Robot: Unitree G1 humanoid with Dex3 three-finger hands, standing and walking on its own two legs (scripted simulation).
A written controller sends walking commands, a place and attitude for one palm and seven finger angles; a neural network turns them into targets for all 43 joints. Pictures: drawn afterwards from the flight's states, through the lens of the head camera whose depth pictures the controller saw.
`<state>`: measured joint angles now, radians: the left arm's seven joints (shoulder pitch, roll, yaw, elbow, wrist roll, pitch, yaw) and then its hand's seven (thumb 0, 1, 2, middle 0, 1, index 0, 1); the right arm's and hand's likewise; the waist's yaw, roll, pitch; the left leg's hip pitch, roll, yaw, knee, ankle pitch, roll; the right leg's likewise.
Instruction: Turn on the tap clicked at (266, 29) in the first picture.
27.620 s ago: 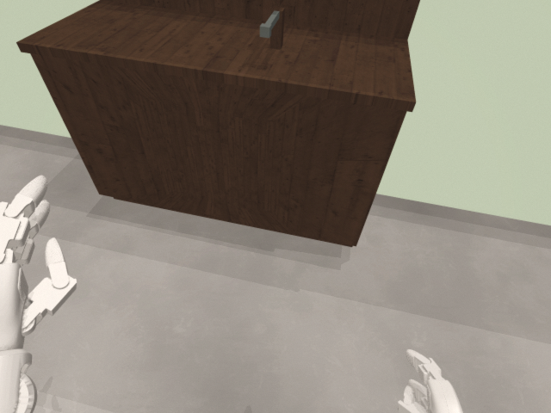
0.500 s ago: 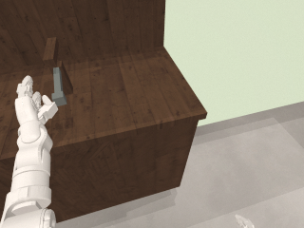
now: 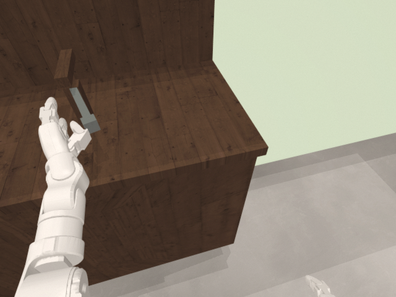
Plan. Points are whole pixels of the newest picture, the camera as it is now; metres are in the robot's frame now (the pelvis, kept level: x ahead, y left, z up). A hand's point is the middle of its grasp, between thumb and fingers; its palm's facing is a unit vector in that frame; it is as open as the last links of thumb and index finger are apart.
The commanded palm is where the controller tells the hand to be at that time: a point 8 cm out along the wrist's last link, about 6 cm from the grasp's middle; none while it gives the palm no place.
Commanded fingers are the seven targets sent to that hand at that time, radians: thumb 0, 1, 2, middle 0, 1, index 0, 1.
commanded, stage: push the lever round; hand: left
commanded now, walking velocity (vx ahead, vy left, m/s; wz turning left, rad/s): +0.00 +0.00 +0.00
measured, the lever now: (90, 124) +0.42 +0.26 +0.14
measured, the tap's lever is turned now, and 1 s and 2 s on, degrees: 17 43 71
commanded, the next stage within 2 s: none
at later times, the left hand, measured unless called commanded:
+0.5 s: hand (106, 127) +0.41 +0.22 +0.14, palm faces +0.66 -0.75 -0.05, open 7.7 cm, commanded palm +0.36 +0.25 +0.14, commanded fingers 0.00 0.90 0.90 -0.15 -0.15 -0.15 -0.15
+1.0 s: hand (127, 118) +0.44 +0.19 +0.14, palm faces +0.73 -0.67 -0.09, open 7.7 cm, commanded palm +0.39 +0.21 +0.14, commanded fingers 0.00 0.90 0.90 -0.15 -0.15 -0.15 -0.15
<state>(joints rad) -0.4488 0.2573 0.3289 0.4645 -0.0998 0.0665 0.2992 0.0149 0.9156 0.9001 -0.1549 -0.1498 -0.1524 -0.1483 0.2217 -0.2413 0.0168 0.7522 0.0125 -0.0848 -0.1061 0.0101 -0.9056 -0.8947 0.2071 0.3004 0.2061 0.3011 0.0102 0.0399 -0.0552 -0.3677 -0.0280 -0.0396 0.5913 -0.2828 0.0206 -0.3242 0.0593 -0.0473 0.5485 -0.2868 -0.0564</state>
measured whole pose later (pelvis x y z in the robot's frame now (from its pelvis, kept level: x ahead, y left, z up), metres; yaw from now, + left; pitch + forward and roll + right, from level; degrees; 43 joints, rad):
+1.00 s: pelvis -0.01 +0.00 -0.01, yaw +0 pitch +7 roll -1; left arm -0.77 0.08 0.31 0.72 0.07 0.12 0.79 0.02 0.92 0.91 -0.16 -0.15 -0.15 -0.15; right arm 0.22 -0.21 -0.02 0.81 -0.07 -0.02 -0.04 0.01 -0.91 -0.89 0.21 0.30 0.21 0.30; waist -0.04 0.04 -0.10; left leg -0.49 -0.03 -0.04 0.67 -0.30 0.02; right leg -0.45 0.06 -0.05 0.64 -0.31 -0.06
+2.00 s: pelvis +0.00 -0.02 -0.02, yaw +0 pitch +16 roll +0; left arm -1.12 0.17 0.51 1.04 0.18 0.13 0.97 0.01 0.91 0.90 -0.16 -0.15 -0.15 -0.15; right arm 0.32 -0.23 -0.04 0.83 -0.14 -0.04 0.04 0.01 -0.91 -0.89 0.21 0.30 0.20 0.30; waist -0.13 0.05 -0.15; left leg -0.69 -0.01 -0.05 0.75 -0.33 -0.01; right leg -0.66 0.08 -0.07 0.72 -0.34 -0.08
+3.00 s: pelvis +0.02 -0.01 -0.01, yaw +0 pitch +15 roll -1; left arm -1.13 0.15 0.49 0.99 0.16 0.22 0.95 0.02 0.90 0.90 -0.16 -0.15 -0.16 -0.15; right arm 0.32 -0.23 -0.04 0.84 -0.13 -0.05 0.05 0.00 -0.91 -0.89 0.21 0.30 0.20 0.30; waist -0.12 0.06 -0.15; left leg -0.62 -0.01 -0.05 0.70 -0.34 0.00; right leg -0.58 0.08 -0.06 0.66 -0.34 -0.08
